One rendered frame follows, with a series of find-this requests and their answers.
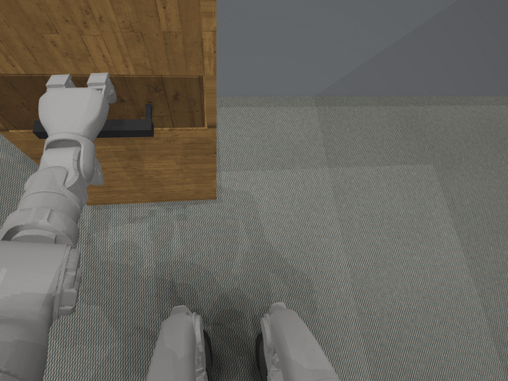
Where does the left robot upper arm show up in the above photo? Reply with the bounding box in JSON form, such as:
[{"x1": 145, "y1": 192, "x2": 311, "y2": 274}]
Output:
[{"x1": 0, "y1": 241, "x2": 82, "y2": 381}]

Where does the drawer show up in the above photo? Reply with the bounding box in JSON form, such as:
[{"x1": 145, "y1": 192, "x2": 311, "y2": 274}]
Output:
[{"x1": 0, "y1": 74, "x2": 205, "y2": 130}]

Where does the left robot forearm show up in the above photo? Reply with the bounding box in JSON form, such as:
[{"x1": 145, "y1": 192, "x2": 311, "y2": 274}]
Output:
[{"x1": 0, "y1": 133, "x2": 96, "y2": 249}]

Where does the left robot hand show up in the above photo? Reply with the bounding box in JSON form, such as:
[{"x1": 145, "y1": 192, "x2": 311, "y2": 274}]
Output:
[{"x1": 38, "y1": 73, "x2": 117, "y2": 186}]

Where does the robot left thigh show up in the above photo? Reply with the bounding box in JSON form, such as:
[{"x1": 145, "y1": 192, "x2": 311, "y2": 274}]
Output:
[{"x1": 146, "y1": 312, "x2": 205, "y2": 381}]

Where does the robot left shin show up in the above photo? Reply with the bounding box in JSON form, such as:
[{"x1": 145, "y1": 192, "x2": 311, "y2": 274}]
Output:
[{"x1": 160, "y1": 306, "x2": 208, "y2": 381}]

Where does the handle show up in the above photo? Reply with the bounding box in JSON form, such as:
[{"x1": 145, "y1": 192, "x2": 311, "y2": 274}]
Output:
[{"x1": 33, "y1": 104, "x2": 154, "y2": 139}]

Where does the cabinet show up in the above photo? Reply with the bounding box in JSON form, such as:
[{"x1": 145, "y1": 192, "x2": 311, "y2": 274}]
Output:
[{"x1": 0, "y1": 0, "x2": 217, "y2": 206}]

